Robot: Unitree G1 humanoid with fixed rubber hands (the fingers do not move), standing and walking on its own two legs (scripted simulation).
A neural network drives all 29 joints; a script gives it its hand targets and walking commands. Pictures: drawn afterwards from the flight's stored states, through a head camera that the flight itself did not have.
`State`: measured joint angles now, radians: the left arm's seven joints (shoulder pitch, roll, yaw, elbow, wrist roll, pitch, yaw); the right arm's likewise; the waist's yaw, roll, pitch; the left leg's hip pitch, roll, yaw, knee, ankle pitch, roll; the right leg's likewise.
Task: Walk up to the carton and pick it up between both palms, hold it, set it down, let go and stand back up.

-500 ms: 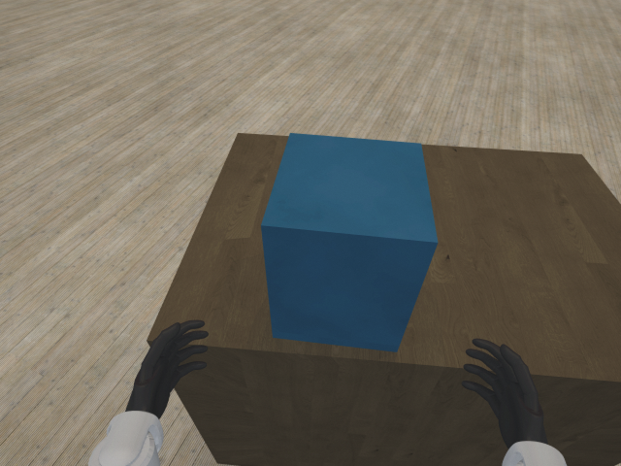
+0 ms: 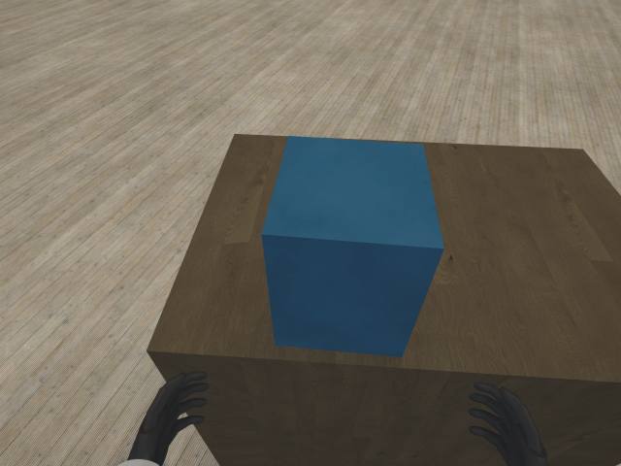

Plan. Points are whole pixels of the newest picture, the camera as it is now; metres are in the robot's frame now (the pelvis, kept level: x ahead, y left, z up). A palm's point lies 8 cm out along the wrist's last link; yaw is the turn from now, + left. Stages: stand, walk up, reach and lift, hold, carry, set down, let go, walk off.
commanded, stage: set down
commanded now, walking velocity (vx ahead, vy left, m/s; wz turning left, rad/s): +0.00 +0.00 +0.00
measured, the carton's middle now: (346, 248) +0.44 +0.00 +0.05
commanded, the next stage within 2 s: let go in 0.62 s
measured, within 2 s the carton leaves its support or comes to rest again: neither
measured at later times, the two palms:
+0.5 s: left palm out of the picture +0.15 +0.22 -0.07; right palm out of the picture +0.15 -0.23 -0.07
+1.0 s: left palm out of the picture +0.15 +0.21 -0.08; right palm out of the picture +0.14 -0.25 -0.08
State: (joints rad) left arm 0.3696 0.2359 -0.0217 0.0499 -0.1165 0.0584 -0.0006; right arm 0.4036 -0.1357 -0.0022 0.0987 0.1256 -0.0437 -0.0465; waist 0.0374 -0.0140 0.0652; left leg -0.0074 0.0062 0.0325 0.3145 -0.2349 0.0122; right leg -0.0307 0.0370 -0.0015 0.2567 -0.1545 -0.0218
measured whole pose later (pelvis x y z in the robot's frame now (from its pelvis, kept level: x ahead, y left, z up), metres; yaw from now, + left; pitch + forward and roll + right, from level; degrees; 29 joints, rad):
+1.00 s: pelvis -0.02 -0.02 +0.00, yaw +0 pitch -3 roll +0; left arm 0.15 0.22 0.01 0.51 -0.01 0.12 0.02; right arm 0.16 -0.17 -0.04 0.73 -0.02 -0.19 0.02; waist 0.02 -0.03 0.09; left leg -0.08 0.02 0.03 0.38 -0.24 -0.01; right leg -0.14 0.05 -0.01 0.39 -0.20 -0.05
